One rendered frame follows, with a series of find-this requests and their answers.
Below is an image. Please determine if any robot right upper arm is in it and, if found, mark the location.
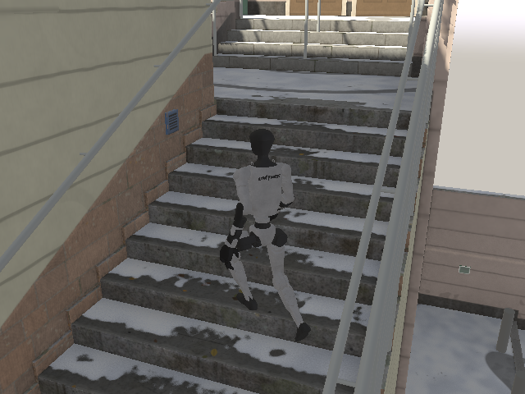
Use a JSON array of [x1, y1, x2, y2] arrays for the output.
[[278, 163, 294, 204]]

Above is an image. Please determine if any robot foot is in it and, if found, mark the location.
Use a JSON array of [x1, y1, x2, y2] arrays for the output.
[[295, 323, 311, 341], [236, 293, 258, 310]]

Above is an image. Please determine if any robot left upper arm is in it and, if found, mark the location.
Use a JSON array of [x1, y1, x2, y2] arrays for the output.
[[233, 166, 252, 215]]

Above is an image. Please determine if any robot left forearm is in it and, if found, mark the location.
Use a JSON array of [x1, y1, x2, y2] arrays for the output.
[[226, 203, 247, 248]]

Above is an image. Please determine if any robot right foot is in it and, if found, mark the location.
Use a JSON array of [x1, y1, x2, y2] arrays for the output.
[[295, 323, 311, 341]]

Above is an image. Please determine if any robot left foot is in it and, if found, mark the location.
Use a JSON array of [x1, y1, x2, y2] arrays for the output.
[[236, 293, 258, 310]]

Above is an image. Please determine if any robot left hand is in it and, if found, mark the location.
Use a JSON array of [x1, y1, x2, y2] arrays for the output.
[[220, 245, 239, 270]]

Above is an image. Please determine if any robot right forearm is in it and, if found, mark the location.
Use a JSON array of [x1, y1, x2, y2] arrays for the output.
[[277, 202, 293, 213]]

